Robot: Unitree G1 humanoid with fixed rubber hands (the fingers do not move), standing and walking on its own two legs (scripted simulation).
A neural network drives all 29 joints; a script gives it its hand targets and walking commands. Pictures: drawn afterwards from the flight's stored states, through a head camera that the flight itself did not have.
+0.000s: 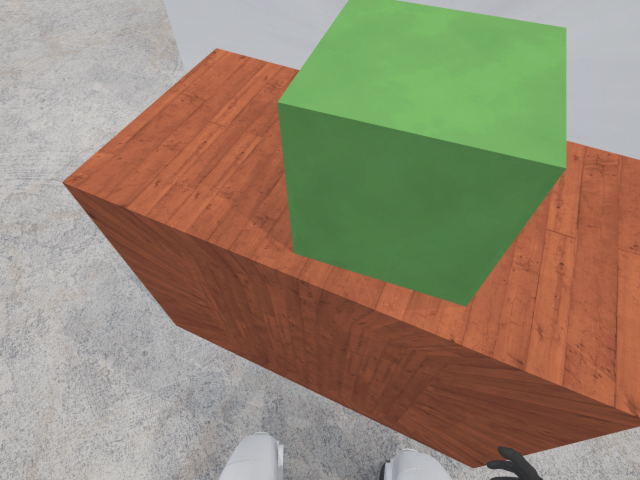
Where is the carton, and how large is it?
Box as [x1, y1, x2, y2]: [277, 0, 565, 306]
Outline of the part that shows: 348,0 277,102 293,251 297,254 465,306 565,169 565,28 397,0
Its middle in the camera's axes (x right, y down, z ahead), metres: +0.13 -0.13 +0.55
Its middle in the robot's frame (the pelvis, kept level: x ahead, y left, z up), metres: +0.52 -0.12 +0.08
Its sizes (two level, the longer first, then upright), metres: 0.279 0.263 0.284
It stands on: a pedestal, 0.69 m high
